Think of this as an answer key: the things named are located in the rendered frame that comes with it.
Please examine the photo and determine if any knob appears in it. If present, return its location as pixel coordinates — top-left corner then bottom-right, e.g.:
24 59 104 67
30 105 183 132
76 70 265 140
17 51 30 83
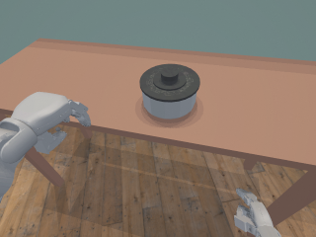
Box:
161 67 179 82

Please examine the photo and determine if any table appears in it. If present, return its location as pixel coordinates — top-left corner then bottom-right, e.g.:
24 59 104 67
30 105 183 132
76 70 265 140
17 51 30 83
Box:
0 38 316 237

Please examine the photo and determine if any left robot forearm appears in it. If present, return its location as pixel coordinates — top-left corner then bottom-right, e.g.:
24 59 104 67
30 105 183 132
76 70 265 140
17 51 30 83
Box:
0 118 38 203

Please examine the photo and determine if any right robot hand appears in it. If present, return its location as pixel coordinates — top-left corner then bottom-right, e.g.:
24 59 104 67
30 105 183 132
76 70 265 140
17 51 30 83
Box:
234 188 274 236

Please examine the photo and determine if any pot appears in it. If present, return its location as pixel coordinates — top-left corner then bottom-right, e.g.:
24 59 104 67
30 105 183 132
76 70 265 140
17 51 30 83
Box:
142 92 197 119

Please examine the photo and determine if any left robot hand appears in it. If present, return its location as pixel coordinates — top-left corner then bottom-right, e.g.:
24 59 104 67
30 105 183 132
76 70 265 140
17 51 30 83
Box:
11 92 91 154

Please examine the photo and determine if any lid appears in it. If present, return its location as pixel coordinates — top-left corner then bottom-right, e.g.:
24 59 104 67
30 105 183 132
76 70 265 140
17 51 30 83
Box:
139 63 200 103

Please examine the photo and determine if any right robot forearm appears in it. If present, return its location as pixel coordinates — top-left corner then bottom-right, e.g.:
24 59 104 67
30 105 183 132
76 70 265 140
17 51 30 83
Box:
255 225 281 237

